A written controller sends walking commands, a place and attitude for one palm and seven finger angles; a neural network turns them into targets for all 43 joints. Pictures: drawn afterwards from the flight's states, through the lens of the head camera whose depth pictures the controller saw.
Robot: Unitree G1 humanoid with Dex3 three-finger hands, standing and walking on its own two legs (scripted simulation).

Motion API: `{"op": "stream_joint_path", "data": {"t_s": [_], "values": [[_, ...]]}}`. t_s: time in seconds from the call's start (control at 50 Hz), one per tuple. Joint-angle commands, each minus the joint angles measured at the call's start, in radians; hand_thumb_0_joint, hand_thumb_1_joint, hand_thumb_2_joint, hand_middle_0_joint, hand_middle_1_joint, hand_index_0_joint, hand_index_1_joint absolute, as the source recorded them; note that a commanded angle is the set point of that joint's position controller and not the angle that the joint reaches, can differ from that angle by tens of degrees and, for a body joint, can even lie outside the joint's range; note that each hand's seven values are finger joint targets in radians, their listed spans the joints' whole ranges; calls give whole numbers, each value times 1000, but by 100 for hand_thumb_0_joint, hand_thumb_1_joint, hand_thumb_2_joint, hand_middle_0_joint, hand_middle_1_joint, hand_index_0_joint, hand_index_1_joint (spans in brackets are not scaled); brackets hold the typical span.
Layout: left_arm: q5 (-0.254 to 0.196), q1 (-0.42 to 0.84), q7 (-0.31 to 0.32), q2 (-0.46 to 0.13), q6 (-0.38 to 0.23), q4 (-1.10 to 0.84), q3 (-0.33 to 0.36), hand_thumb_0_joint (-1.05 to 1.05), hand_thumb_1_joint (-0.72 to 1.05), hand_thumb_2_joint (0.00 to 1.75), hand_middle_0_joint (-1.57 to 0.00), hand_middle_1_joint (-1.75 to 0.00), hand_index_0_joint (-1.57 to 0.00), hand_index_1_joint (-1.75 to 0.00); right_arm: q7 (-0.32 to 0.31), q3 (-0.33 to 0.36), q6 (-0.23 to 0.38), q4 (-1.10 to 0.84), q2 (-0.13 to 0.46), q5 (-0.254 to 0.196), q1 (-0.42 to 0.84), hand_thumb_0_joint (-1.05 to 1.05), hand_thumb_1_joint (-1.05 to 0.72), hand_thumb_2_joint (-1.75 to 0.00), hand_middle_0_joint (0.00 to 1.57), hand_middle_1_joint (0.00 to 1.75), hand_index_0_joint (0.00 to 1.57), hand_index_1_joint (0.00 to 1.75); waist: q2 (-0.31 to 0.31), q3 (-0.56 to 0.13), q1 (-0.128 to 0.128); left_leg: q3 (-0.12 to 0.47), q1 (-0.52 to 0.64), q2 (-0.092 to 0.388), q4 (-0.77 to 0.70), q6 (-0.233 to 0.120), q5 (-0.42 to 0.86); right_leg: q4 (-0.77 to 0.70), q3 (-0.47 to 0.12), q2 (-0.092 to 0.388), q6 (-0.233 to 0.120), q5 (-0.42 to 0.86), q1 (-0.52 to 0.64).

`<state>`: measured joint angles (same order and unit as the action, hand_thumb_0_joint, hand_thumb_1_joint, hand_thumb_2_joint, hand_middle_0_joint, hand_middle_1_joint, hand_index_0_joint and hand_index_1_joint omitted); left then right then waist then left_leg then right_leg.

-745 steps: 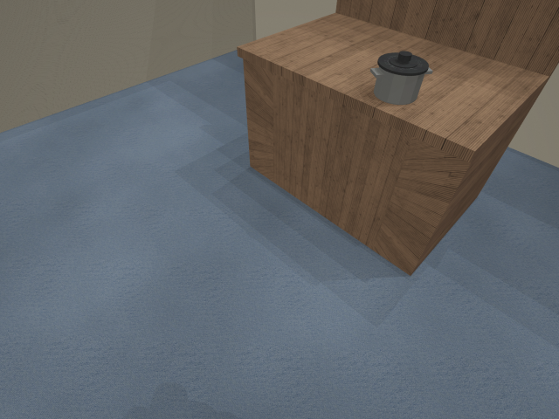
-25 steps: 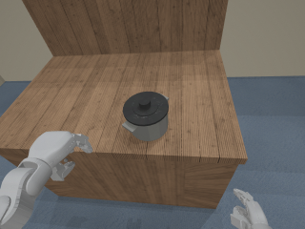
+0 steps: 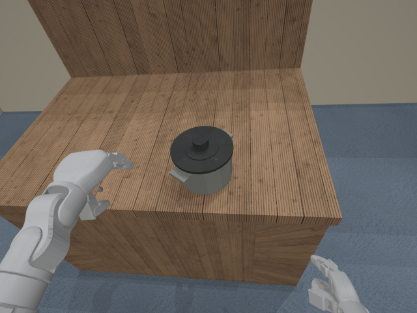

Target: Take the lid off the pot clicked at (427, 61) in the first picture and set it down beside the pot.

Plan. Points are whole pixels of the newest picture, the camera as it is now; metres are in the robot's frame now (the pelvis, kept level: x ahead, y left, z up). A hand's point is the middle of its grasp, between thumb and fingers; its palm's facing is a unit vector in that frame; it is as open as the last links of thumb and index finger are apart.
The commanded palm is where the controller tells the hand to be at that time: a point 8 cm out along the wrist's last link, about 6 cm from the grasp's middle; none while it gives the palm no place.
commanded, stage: move the open hand above the knob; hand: left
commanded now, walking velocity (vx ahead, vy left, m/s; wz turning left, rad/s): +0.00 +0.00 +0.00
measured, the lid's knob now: (200, 141) +0.49 +0.08 +0.04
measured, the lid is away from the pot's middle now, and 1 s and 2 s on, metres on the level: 0.00 0.00 0.00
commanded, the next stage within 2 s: none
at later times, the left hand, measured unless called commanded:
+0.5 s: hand (126, 160) +0.36 +0.20 +0.12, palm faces -0.17 -0.08 -0.98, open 9.9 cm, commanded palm +0.34 +0.19 +0.17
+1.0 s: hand (165, 153) +0.39 +0.13 +0.11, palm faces -0.20 -0.02 -0.98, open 9.9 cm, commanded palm +0.39 +0.13 +0.17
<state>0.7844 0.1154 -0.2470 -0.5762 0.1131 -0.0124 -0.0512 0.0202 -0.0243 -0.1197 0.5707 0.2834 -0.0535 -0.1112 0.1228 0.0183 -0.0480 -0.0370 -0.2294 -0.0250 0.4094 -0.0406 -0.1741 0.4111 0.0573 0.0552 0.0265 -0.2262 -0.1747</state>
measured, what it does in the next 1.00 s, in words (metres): stands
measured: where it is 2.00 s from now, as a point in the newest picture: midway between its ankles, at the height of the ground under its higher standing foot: outside the picture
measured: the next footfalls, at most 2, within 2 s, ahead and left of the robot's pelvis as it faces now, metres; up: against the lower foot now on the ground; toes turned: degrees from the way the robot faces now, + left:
none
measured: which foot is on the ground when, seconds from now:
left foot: down 0.00-1.00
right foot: down 0.00-1.00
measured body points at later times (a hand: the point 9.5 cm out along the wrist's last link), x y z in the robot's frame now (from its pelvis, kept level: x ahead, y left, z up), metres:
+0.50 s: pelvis +0.02 -0.02 +0.00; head +0.03 -0.07 +0.44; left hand +0.37 +0.20 +0.17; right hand +0.21 -0.25 -0.11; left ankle +0.03 +0.09 -0.74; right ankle -0.01 -0.14 -0.74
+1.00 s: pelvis +0.01 -0.02 +0.00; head +0.04 -0.07 +0.44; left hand +0.40 +0.13 +0.16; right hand +0.21 -0.25 -0.12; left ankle +0.03 +0.09 -0.74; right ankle -0.01 -0.14 -0.74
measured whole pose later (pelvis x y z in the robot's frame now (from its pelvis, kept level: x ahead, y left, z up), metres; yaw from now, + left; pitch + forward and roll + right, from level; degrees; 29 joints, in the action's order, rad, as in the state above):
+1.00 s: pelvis +0.01 -0.02 +0.00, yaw +0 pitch +2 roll +1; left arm 0.85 0.50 -0.26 -0.48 0.22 0.21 -0.31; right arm 0.01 -0.03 -0.14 0.61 0.28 -0.07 -0.08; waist 0.11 0.01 -0.01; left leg -0.04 -0.27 -0.01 0.47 -0.02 -0.22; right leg 0.51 0.05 0.05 0.00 -0.29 -0.24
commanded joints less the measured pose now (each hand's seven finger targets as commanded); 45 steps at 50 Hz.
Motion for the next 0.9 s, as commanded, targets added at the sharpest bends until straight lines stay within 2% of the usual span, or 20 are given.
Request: {"op": "stream_joint_path", "data": {"t_s": [0.0,0.02,0.08,0.16,0.2,0.24,0.3,0.32,0.38,0.42,0.48,0.5,0.54,0.58,0.62,0.68,0.74,0.78,0.8,0.88], "values": [[51,458,19,-354,-3,-232,168,0,-27,140,-84,-8,-84,-8,-26,29,57,-163,106,2,168,0,-90,-90,20,30,20,30,-47,-282,17,64,144,9,-48,-9,119,-38,-10,-54,-54,86,20],[61,474,26,-419,-6,-223,227,0,-27,140,-84,-8,-84,-8,-30,34,62,-146,106,6,156,0,-90,-90,20,30,20,30,-39,-308,8,76,153,10,-40,-9,149,-29,-13,-51,-58,115,40],[46,436,23,-381,-9,-235,225,0,-27,140,-84,-8,-84,-8,-21,30,78,-153,94,6,152,0,-90,-90,20,30,20,30,10,-362,0,80,194,5,-7,-8,276,-6,-15,-53,-63,220,65],[-15,237,-12,-143,47,19,51,0,-27,140,-84,-8,-84,-8,4,32,54,-149,106,-15,128,0,-90,-90,20,30,20,30,-128,-167,25,44,92,0,-18,4,189,-21,11,-58,-44,210,-15],[-9,283,-37,-107,59,-34,-3,0,-27,140,-84,-8,-84,-8,12,33,39,-167,113,-22,143,0,-90,-90,20,30,20,30,-167,-182,36,23,83,-4,-22,-3,157,-31,6,-55,-41,199,-5],[13,429,-36,-148,51,-178,-9,0,-27,140,-84,-8,-84,-8,6,38,38,-186,109,-16,177,0,-90,-90,20,30,20,30,-109,-249,39,35,128,-11,-16,-9,153,-26,-6,-50,-43,192,9],[57,613,-16,-370,15,-302,149,0,-27,140,-84,-8,-84,-8,-16,32,67,-168,97,1,164,0,-90,-90,20,30,20,30,-28,-421,21,54,204,-12,17,-23,259,7,-28,-45,-49,272,86],[65,601,-4,-416,3,-260,205,0,-27,140,-84,-8,-84,-8,-21,35,69,-146,97,5,146,0,-90,-90,20,30,20,30,-28,-410,17,61,201,-8,23,-21,287,10,-28,-47,-52,301,87],[47,440,21,-379,13,15,250,0,-27,140,-84,-8,-84,-8,-21,26,57,-122,100,-8,112,0,-90,-90,20,30,20,30,-100,-305,7,39,112,-9,20,-12,264,6,-22,-50,-50,317,80],[23,406,16,-195,46,129,88,0,-27,140,-84,-8,-84,-8,-11,25,35,-123,98,-21,115,0,-90,-90,20,30,20,30,-144,-192,22,20,60,-7,5,-5,188,-3,-9,-46,-41,267,10],[0,414,-17,-18,82,-59,-83,0,-27,140,-84,-8,-84,-8,22,44,38,-183,95,-29,181,0,-90,-90,20,30,20,30,-97,-268,35,16,116,-13,31,-12,219,12,-18,-42,-47,308,8],[-5,421,-30,-20,79,-122,-103,0,-27,140,-84,-8,-84,-8,25,43,39,-190,92,-24,177,0,-90,-90,20,30,20,30,-98,-333,37,14,147,-16,32,-17,262,20,-12,-39,-42,339,40],[22,491,-34,-154,73,-172,-18,0,-27,140,-84,-8,-84,-8,15,45,37,-188,104,-14,175,0,-90,-90,20,30,20,30,-110,-363,39,23,154,-20,39,-19,267,22,-21,-42,-39,364,63],[58,651,-16,-374,62,-158,156,0,-27,140,-84,-8,-84,-8,-9,36,34,-157,116,-7,172,0,-90,-90,20,30,20,30,-139,-357,36,30,121,-20,39,-24,224,20,-41,-42,-40,353,88],[80,714,7,-403,47,-38,190,0,-27,140,-84,-8,-84,-8,-28,25,34,-121,101,-10,141,0,-90,-90,20,30,20,30,-128,-338,33,31,102,-18,28,-22,215,23,-33,-40,-39,324,77],[47,655,27,-262,44,-14,116,0,-27,140,-84,-8,-84,-8,-18,30,36,-129,91,-18,137,0,-90,-90,20,30,20,30,-71,-347,25,33,127,-11,31,-18,266,32,-22,-41,-50,334,57],[9,518,9,6,86,28,-113,0,-27,140,-84,-8,-84,-8,16,38,29,-144,83,-26,143,0,-90,-90,20,30,20,30,-90,-315,43,29,140,-7,34,-7,284,38,-4,-42,-42,339,-3],[20,501,-8,72,118,30,-171,0,-27,140,-84,-8,-84,-8,35,48,23,-157,88,-35,163,0,-90,-90,20,30,20,30,-131,-293,57,24,130,-3,48,-9,272,37,-3,-50,-46,330,-30],[30,543,-15,57,123,25,-180,0,-27,140,-84,-8,-84,-8,33,42,15,-157,92,-33,157,0,-90,-90,20,30,20,30,-154,-293,60,17,120,-5,36,-8,238,32,3,-50,-42,301,-27],[106,891,29,-276,118,-58,38,0,-27,140,-84,-8,-84,-8,-6,28,10,-130,108,-20,176,0,-90,-90,20,30,20,30,-120,-364,45,34,115,-13,26,-16,167,37,-29,-43,-49,255,31]]}}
